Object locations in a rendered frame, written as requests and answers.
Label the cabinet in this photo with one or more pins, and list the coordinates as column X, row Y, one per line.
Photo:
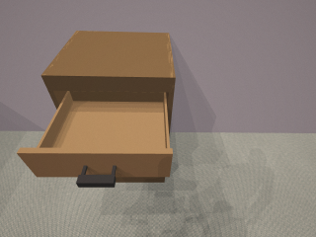
column 100, row 61

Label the drawer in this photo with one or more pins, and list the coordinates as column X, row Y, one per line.
column 102, row 129

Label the handle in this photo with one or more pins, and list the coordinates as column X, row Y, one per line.
column 96, row 181

